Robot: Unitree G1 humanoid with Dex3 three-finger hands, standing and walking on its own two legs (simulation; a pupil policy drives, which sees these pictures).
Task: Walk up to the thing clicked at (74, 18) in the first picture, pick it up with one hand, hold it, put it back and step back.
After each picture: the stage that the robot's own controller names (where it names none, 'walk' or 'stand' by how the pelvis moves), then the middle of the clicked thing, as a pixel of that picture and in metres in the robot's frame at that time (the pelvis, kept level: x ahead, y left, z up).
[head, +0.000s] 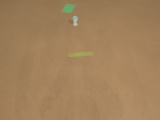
stand; (75, 20) +1.83 +0.08 -0.72
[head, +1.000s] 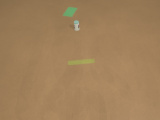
walk; (76, 25) +1.71 +0.16 -0.72
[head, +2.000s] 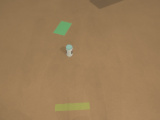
walk; (69, 50) +1.15 +0.18 -0.69
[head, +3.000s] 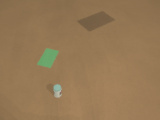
walk; (57, 91) +0.72 +0.16 -0.71
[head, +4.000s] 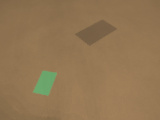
walk; out of the picture +0.42 +0.18 -0.71
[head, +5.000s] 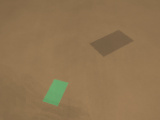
stand; out of the picture +0.35 +0.16 -0.72
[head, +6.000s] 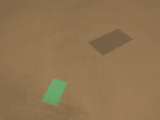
stand; out of the picture +0.34 +0.17 -0.73
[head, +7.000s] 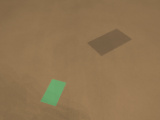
stand; out of the picture +0.34 +0.18 -0.73
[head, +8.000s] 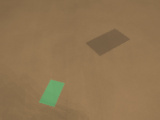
stand; out of the picture +0.33 +0.18 -0.73
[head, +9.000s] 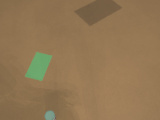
go down; (50, 117) +0.36 +0.18 -0.65
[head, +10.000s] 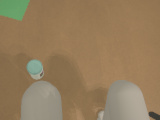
go down; (36, 70) +0.41 +0.21 -0.31
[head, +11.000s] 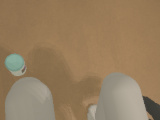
close in; (16, 65) +0.40 +0.23 -0.26
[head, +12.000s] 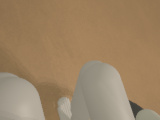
close; out of the picture +0.40 +0.25 -0.22
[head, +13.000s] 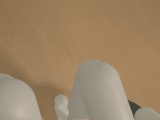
close; out of the picture +0.39 +0.26 -0.22
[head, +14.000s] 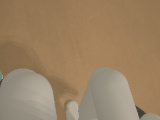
lift; out of the picture +0.32 +0.23 -0.21
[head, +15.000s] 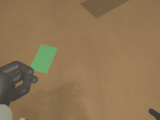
close; out of the picture +0.31 +0.35 -0.59
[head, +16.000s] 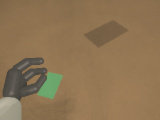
close; out of the picture +0.29 +0.34 -0.70
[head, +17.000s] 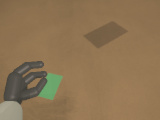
stand; out of the picture +0.30 +0.34 -0.71
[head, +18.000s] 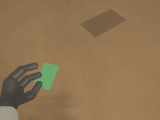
stand; out of the picture +0.32 +0.34 -0.69
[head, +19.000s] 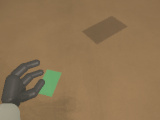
stand; out of the picture +0.33 +0.34 -0.70
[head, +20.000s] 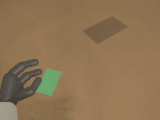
stand; out of the picture +0.34 +0.33 -0.70
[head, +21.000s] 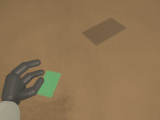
stand; out of the picture +0.36 +0.33 -0.70
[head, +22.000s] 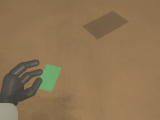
stand; out of the picture +0.37 +0.32 -0.69
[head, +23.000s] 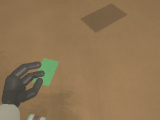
stand; out of the picture +0.38 +0.32 -0.67
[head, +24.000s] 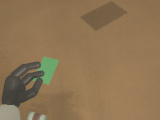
stand; (37, 118) +0.39 +0.32 -0.66
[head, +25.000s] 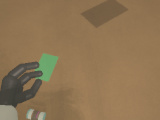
stand; (36, 115) +0.40 +0.31 -0.65
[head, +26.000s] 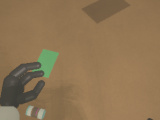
stand; (35, 112) +0.39 +0.31 -0.63
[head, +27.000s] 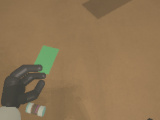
stand; (35, 109) +0.40 +0.32 -0.62
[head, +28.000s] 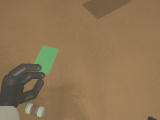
close; (35, 110) +0.39 +0.32 -0.62
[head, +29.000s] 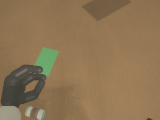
close; (35, 113) +0.38 +0.32 -0.62
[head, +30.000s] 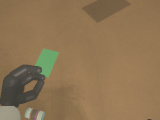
close; (35, 114) +0.38 +0.32 -0.63
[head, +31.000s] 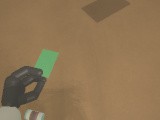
close; (34, 116) +0.37 +0.33 -0.63
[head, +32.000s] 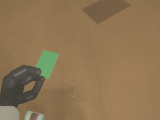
hold; (34, 117) +0.36 +0.33 -0.63
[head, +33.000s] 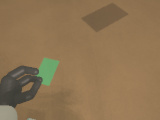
hold; out of the picture +0.35 +0.33 -0.66
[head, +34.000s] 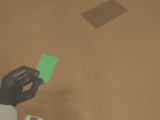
hold; out of the picture +0.36 +0.33 -0.66
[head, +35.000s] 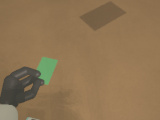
hold; out of the picture +0.35 +0.32 -0.66
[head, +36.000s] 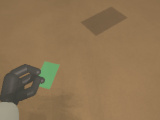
close; out of the picture +0.35 +0.33 -0.68
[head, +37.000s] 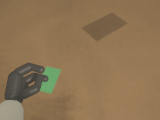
close; out of the picture +0.35 +0.33 -0.70
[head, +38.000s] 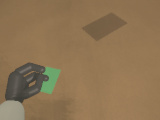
close; out of the picture +0.35 +0.33 -0.69
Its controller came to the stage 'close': yes
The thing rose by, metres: 0.23
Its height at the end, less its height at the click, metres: -0.02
